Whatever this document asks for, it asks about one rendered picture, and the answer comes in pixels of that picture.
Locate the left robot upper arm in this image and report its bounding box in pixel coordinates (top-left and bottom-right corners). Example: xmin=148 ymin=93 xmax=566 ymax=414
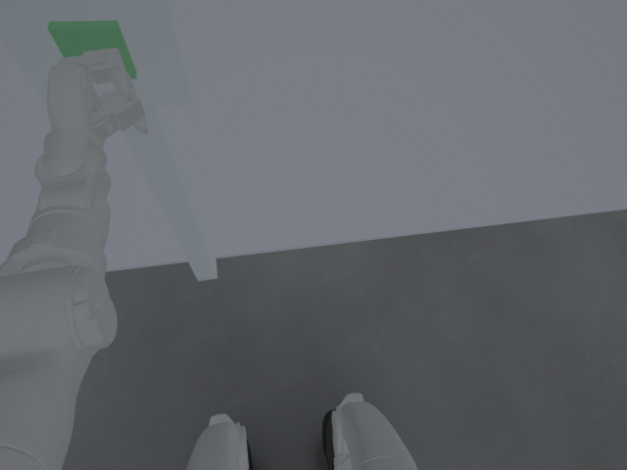
xmin=0 ymin=264 xmax=118 ymax=470

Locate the left robot forearm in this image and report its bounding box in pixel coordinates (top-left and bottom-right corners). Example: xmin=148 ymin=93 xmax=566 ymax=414
xmin=0 ymin=128 xmax=112 ymax=280

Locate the right robot thigh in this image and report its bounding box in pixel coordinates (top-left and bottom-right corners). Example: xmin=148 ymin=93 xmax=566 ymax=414
xmin=332 ymin=401 xmax=418 ymax=470

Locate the button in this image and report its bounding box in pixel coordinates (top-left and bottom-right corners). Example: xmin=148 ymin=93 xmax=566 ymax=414
xmin=48 ymin=21 xmax=137 ymax=79

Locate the left robot hand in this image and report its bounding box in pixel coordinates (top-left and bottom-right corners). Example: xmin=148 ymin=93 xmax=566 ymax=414
xmin=47 ymin=48 xmax=148 ymax=147

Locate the robot left shin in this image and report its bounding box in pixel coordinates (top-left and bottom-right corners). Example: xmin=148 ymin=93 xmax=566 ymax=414
xmin=209 ymin=414 xmax=236 ymax=426

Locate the panel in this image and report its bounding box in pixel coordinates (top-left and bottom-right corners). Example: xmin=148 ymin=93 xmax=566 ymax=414
xmin=0 ymin=0 xmax=217 ymax=281

